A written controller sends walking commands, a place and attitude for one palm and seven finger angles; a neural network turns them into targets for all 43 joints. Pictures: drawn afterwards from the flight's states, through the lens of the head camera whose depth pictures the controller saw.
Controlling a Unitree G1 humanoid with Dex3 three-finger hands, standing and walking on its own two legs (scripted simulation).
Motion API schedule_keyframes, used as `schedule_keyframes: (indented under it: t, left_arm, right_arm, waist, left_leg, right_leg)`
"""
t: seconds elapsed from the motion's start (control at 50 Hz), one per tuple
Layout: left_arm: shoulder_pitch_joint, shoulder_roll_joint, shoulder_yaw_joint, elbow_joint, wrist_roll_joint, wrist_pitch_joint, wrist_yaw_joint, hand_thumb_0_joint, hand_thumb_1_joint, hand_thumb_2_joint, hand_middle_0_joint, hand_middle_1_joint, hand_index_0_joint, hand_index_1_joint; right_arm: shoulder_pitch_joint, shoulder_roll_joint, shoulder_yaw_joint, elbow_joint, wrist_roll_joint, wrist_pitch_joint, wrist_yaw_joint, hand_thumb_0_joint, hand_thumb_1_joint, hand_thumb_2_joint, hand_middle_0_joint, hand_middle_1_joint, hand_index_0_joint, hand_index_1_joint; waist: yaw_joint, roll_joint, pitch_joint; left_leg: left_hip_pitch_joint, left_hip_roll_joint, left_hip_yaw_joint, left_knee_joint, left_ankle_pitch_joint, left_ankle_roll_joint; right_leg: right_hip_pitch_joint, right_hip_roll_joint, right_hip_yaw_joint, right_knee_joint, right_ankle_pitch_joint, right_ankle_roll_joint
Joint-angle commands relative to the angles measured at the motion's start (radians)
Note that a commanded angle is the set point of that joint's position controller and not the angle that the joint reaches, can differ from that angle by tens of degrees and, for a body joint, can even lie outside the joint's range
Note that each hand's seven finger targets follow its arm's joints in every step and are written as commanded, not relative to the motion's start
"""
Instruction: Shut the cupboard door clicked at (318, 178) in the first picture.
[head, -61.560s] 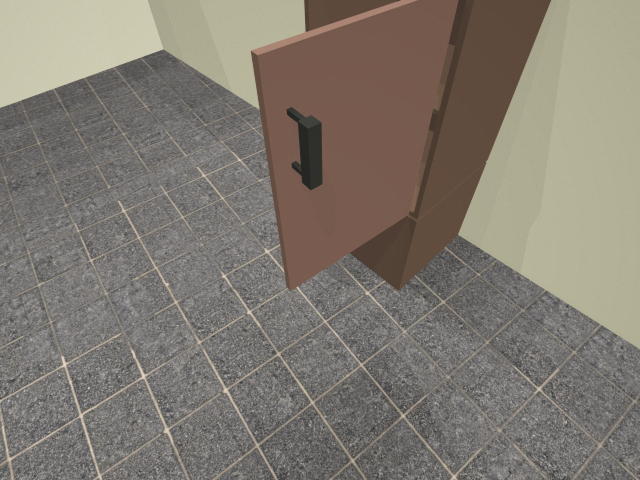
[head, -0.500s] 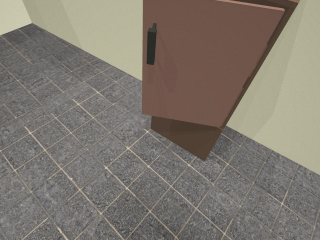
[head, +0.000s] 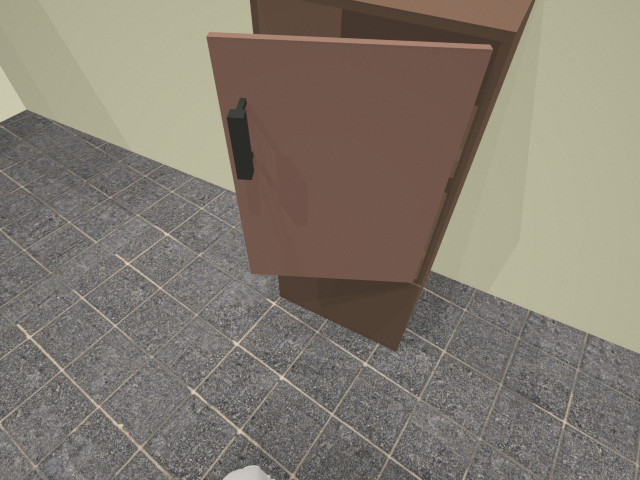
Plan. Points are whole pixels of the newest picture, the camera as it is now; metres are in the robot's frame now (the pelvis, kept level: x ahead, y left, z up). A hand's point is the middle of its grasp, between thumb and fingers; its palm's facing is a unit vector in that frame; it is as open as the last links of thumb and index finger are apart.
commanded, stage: take the last steps up to it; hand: left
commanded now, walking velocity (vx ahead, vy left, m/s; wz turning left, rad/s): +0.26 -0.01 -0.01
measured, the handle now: (243, 138) +0.63 +0.16 +0.09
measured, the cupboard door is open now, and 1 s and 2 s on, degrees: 25 25 25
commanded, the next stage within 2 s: come to a stop and stand still in 0.30 s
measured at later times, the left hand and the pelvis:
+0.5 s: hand (203, 426) +0.23 +0.19 -0.17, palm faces -0.01 -0.98 -0.21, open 7.4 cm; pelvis +0.16 +0.00 -0.01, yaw -2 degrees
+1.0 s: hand (161, 459) +0.19 +0.25 -0.19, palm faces +0.07 -0.98 -0.20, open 7.3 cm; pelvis +0.15 +0.05 -0.01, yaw +0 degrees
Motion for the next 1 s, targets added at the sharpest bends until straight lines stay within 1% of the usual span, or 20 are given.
schedule_keyframes:
  t: [0.0, 0.08, 0.12, 0.14, 0.2, 0.26, 0.38, 0.44, 0.48, 0.5, 0.52, 0.56, 0.66, 0.72, 0.84, 0.86, 0.88, 0.9, 0.92, 0.98]
  left_arm:
    - [0.000, 0.176, 0.034, -0.021, 0.002, -0.028, 0.016, 0.000, 0.900, 0.900, -0.200, -0.300, -0.200, -0.300]
    - [0.005, 0.157, 0.036, -0.004, -0.009, -0.017, 0.014, 0.000, 0.900, 0.900, -0.200, -0.300, -0.200, -0.300]
    - [0.087, 0.079, 0.016, -0.031, -0.015, -0.007, 0.007, 0.000, 0.900, 0.900, -0.200, -0.300, -0.200, -0.300]
    - [0.032, 0.091, 0.016, -0.055, -0.009, -0.004, 0.007, 0.000, 0.900, 0.900, -0.200, -0.300, -0.200, -0.300]
    - [-0.043, 0.088, 0.023, -0.046, 0.004, 0.003, -0.004, 0.000, 0.900, 0.900, -0.200, -0.300, -0.200, -0.300]
    - [0.002, 0.052, 0.017, -0.034, 0.002, 0.017, -0.005, 0.000, 0.900, 0.900, -0.200, -0.300, -0.200, -0.300]
    - [-0.050, 0.032, 0.012, -0.060, 0.003, 0.027, -0.002, 0.000, 0.900, 0.900, -0.200, -0.300, -0.200, -0.300]
    - [0.027, 0.057, 0.012, -0.028, 0.002, 0.020, 0.012, 0.000, 0.900, 0.900, -0.200, -0.300, -0.200, -0.300]
    - [0.035, 0.155, 0.015, -0.012, 0.003, -0.002, 0.028, 0.000, 0.900, 0.900, -0.200, -0.300, -0.200, -0.300]
    - [-0.007, 0.194, 0.012, -0.022, -0.003, 0.002, 0.028, 0.000, 0.900, 0.900, -0.200, -0.300, -0.200, -0.300]
    - [-0.051, 0.193, 0.009, -0.041, -0.002, 0.013, 0.030, 0.000, 0.900, 0.900, -0.200, -0.300, -0.200, -0.300]
    - [-0.065, 0.171, 0.015, -0.036, -0.008, 0.008, 0.042, 0.000, 0.900, 0.900, -0.200, -0.300, -0.200, -0.300]
    - [-0.018, 0.209, 0.050, -0.038, 0.007, 0.028, 0.068, 0.000, 0.900, 0.900, -0.200, -0.300, -0.200, -0.300]
    - [-0.062, 0.220, 0.064, -0.061, 0.013, 0.041, 0.072, 0.000, 0.900, 0.900, -0.200, -0.300, -0.200, -0.300]
    - [-0.175, 0.204, 0.053, -0.110, 0.011, 0.058, 0.054, 0.000, 0.900, 0.900, -0.200, -0.300, -0.200, -0.300]
    - [-0.156, 0.167, 0.043, -0.114, 0.003, 0.065, 0.050, 0.000, 0.900, 0.900, -0.200, -0.300, -0.200, -0.300]
    - [-0.119, 0.104, 0.029, -0.119, -0.008, 0.075, 0.045, 0.000, 0.900, 0.900, -0.200, -0.300, -0.200, -0.300]
    - [-0.135, 0.110, 0.026, -0.119, -0.007, 0.085, 0.047, 0.000, 0.900, 0.900, -0.200, -0.300, -0.200, -0.300]
    - [-0.119, 0.115, 0.028, -0.118, -0.002, 0.084, 0.038, 0.000, 0.900, 0.900, -0.200, -0.300, -0.200, -0.300]
    - [-0.082, 0.139, 0.037, -0.062, 0.002, 0.092, 0.020, 0.000, 0.900, 0.900, -0.200, -0.300, -0.200, -0.300]
  right_arm:
    - [-0.060, -0.019, 0.004, -0.088, 0.008, -0.039, 0.007, 0.000, -0.900, -0.900, 0.200, 0.300, 0.200, 0.300]
    - [0.134, -0.071, -0.007, -0.017, -0.003, -0.064, -0.008, 0.000, -0.900, -0.900, 0.200, 0.300, 0.200, 0.300]
    - [0.295, -0.233, -0.041, 0.013, -0.016, -0.065, -0.033, 0.000, -0.900, -0.900, 0.200, 0.300, 0.200, 0.300]
    - [0.258, -0.230, -0.036, -0.004, -0.010, -0.054, -0.039, 0.000, -0.900, -0.900, 0.200, 0.300, 0.200, 0.300]
    - [0.092, -0.102, -0.002, -0.043, -0.004, -0.061, -0.045, 0.000, -0.900, -0.900, 0.200, 0.300, 0.200, 0.300]
    - [0.067, -0.077, 0.009, -0.032, -0.001, -0.076, -0.051, 0.000, -0.900, -0.900, 0.200, 0.300, 0.200, 0.300]
    - [0.033, -0.084, -0.003, -0.016, -0.001, -0.051, -0.042, 0.000, -0.900, -0.900, 0.200, 0.300, 0.200, 0.300]
    - [-0.014, -0.045, 0.014, -0.009, 0.010, -0.041, -0.044, 0.000, -0.900, -0.900, 0.200, 0.300, 0.200, 0.300]
    - [0.030, 0.018, 0.024, -0.004, 0.025, -0.032, -0.037, 0.000, -0.900, -0.900, 0.200, 0.300, 0.200, 0.300]
    - [0.080, 0.019, 0.023, 0.010, 0.028, -0.016, -0.035, 0.000, -0.900, -0.900, 0.200, 0.300, 0.200, 0.300]
    - [0.091, 0.030, 0.023, 0.021, 0.027, -0.005, -0.033, 0.000, -0.900, -0.900, 0.200, 0.300, 0.200, 0.300]
    - [0.097, 0.007, 0.017, 0.042, 0.026, 0.009, -0.041, 0.000, -0.900, -0.900, 0.200, 0.300, 0.200, 0.300]
    - [-0.002, -0.025, -0.004, -0.015, 0.027, 0.030, -0.053, 0.000, -0.900, -0.900, 0.200, 0.300, 0.200, 0.300]
    - [-0.054, -0.024, -0.010, -0.051, 0.028, 0.039, -0.052, 0.000, -0.900, -0.900, 0.200, 0.300, 0.200, 0.300]
    - [0.052, -0.021, -0.006, -0.041, 0.022, 0.028, -0.033, 0.000, -0.900, -0.900, 0.200, 0.300, 0.200, 0.300]
    - [0.059, -0.061, -0.007, -0.041, 0.019, 0.015, -0.032, 0.000, -0.900, -0.900, 0.200, 0.300, 0.200, 0.300]
    - [0.015, -0.142, -0.019, -0.067, 0.007, 0.002, -0.035, 0.000, -0.900, -0.900, 0.200, 0.300, 0.200, 0.300]
    - [-0.048, -0.176, -0.019, -0.094, -0.001, 0.006, -0.045, 0.000, -0.900, -0.900, 0.200, 0.300, 0.200, 0.300]
    - [-0.103, -0.165, -0.004, -0.111, -0.005, 0.002, -0.047, 0.000, -0.900, -0.900, 0.200, 0.300, 0.200, 0.300]
    - [-0.125, -0.131, 0.010, -0.098, -0.005, -0.009, -0.066, 0.000, -0.900, -0.900, 0.200, 0.300, 0.200, 0.300]
  waist:
    - [0.011, -0.123, 0.107]
    - [-0.066, 0.021, 0.009]
    - [-0.084, 0.358, -0.121]
    - [-0.075, 0.246, -0.084]
    - [-0.020, 0.133, 0.051]
    - [0.020, 0.058, -0.019]
    - [0.024, 0.095, 0.026]
    - [0.081, 0.008, 0.022]
    - [0.051, -0.195, -0.021]
    - [0.018, -0.193, -0.026]
    - [0.002, -0.099, 0.021]
    - [0.010, -0.227, -0.042]
    - [0.083, -0.159, -0.096]
    - [0.084, -0.109, -0.128]
    - [-0.010, -0.175, -0.126]
    - [-0.011, -0.058, -0.120]
    - [0.009, 0.223, -0.072]
    - [0.003, 0.236, -0.009]
    - [0.033, 0.149, 0.032]
    - [0.042, 0.144, 0.088]
  left_leg:
    - [0.024, -0.005, 0.010, -0.175, 0.062, 0.006]
    - [0.379, -0.051, 0.016, -0.368, 0.179, 0.016]
    - [0.602, 0.308, -0.511, -0.594, 0.061, 0.169]
    - [0.529, 0.342, -0.554, -0.659, -0.070, 0.211]
    - [0.279, 0.257, -0.355, -0.709, -0.058, 0.159]
    - [0.315, 0.218, -0.184, -0.673, 0.210, 0.161]
    - [0.249, 0.197, -0.112, -0.663, 0.115, 0.185]
    - [0.180, 0.107, -0.032, -0.509, 0.217, 0.104]
    - [0.151, -0.022, 0.028, -0.403, -0.020, 0.011]
    - [0.232, -0.039, 0.024, -0.384, -0.107, 0.003]
    - [0.283, -0.038, 0.003, -0.391, -0.084, 0.007]
    - [0.278, -0.026, 0.003, -0.365, -0.020, -0.003]
    - [0.067, -0.072, -0.054, -0.034, -0.259, -0.024]
    - [0.042, -0.077, -0.108, 0.041, -0.270, -0.025]
    - [0.357, -0.079, -0.048, -0.398, 0.110, -0.017]
    - [0.441, -0.017, -0.103, -0.505, 0.163, -0.008]
    - [0.352, 0.182, -0.352, -0.625, 0.197, 0.055]
    - [0.187, 0.259, -0.425, -0.691, 0.135, 0.128]
    - [0.085, 0.261, -0.395, -0.716, -0.039, 0.164]
    - [0.199, 0.174, -0.333, -0.717, -0.001, 0.094]
  right_leg:
    - [-0.095, -0.246, 0.133, -0.143, 0.176, -0.157]
    - [-0.179, -0.160, 0.051, 0.174, 0.251, -0.102]
    - [-0.450, 0.035, -0.035, 0.683, -0.293, -0.033]
    - [-0.499, 0.002, 0.058, 0.803, -0.296, -0.051]
    - [-0.512, -0.093, 0.092, 0.855, -0.083, -0.035]
    - [-0.445, -0.091, 0.067, 0.709, -0.047, -0.007]
    - [-0.316, -0.063, 0.002, 0.375, 0.000, 0.009]
    - [-0.119, -0.048, 0.020, 0.113, 0.228, 0.027]
    - [-0.071, -0.246, 0.264, 0.008, 0.517, -0.046]
    - [-0.144, -0.325, 0.279, -0.014, 0.502, -0.103]
    - [-0.222, -0.313, 0.249, -0.003, 0.517, -0.102]
    - [-0.124, -0.276, 0.226, 0.058, 0.777, -0.102]
    - [0.079, -0.392, 0.297, 0.106, 1.216, -0.223]
    - [0.084, -0.392, 0.266, 0.102, 1.083, -0.238]
    - [-0.213, -0.257, 0.154, 0.120, 0.405, -0.093]
    - [-0.306, -0.186, 0.114, 0.194, 0.174, -0.042]
    - [-0.383, -0.060, 0.042, 0.304, -0.130, 0.028]
    - [-0.335, -0.023, 0.097, 0.415, -0.234, 0.034]
    - [-0.273, -0.043, 0.128, 0.463, -0.192, 0.024]
    - [-0.397, -0.019, 0.170, 0.577, -0.065, 0.033]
